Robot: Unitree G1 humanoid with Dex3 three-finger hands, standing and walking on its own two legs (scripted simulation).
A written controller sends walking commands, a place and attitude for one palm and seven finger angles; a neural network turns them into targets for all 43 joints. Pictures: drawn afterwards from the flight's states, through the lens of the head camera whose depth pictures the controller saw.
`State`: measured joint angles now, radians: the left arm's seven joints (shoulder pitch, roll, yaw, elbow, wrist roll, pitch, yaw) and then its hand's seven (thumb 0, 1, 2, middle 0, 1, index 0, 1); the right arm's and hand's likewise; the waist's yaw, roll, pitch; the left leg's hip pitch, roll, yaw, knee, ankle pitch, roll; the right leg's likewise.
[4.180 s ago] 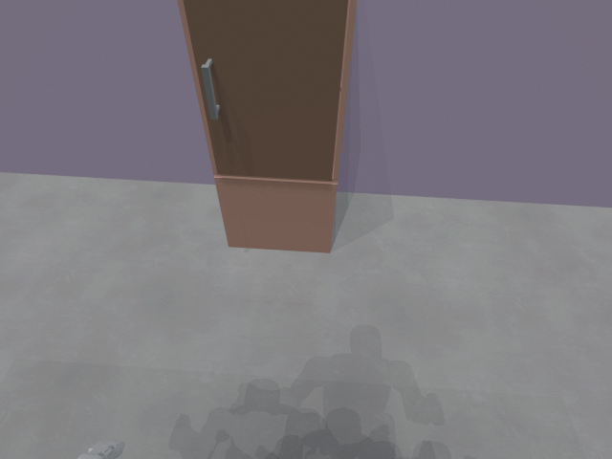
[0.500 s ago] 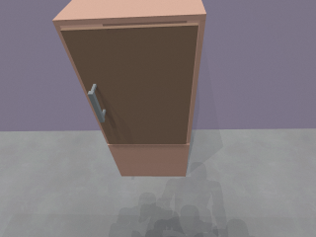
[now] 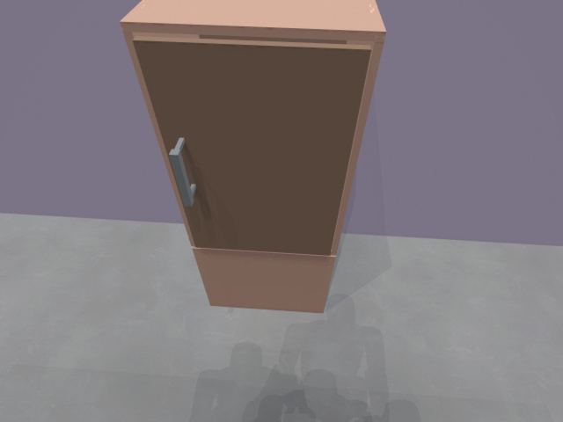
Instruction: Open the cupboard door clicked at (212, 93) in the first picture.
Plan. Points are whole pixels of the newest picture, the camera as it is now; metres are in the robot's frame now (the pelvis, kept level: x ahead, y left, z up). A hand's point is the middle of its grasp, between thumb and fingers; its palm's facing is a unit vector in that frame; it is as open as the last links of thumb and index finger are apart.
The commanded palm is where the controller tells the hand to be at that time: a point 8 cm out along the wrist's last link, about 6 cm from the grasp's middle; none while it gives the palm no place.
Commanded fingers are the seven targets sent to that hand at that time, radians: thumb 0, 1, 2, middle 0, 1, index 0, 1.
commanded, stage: look again from close up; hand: left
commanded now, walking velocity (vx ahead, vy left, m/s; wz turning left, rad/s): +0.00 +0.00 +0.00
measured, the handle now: (184, 173) +0.60 +0.26 -0.03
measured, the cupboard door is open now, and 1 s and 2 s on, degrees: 0 0 0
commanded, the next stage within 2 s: shuffle to correct the standing spot in 0.46 s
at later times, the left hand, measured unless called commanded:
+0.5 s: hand out of the picture +0.01 +0.21 -0.17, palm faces +0.03 -0.98 -0.22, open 7.3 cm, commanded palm none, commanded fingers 0.00 0.90 0.90 -0.20 -0.30 -0.20 -0.30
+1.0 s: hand out of the picture +0.04 +0.21 -0.19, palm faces +0.07 -0.98 -0.18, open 7.4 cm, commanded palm none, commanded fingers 0.00 0.90 0.90 -0.20 -0.30 -0.20 -0.30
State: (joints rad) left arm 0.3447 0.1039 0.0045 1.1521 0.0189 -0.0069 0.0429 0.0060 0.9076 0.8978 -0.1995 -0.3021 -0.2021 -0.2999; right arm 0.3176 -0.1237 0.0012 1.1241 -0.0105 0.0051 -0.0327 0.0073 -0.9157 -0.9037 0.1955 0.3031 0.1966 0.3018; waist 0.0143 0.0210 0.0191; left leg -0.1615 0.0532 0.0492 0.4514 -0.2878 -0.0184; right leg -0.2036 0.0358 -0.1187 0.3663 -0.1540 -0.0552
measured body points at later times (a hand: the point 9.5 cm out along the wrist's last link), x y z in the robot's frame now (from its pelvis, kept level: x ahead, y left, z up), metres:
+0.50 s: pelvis +0.01 +0.04 +0.00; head +0.01 +0.02 +0.45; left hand +0.01 +0.26 -0.15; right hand -0.02 -0.15 -0.17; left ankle -0.02 +0.13 -0.74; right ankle +0.03 -0.08 -0.74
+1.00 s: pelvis +0.05 +0.05 -0.01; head +0.08 +0.05 +0.44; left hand +0.04 +0.26 -0.17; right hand +0.05 -0.17 -0.17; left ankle -0.02 +0.13 -0.74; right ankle +0.03 -0.08 -0.74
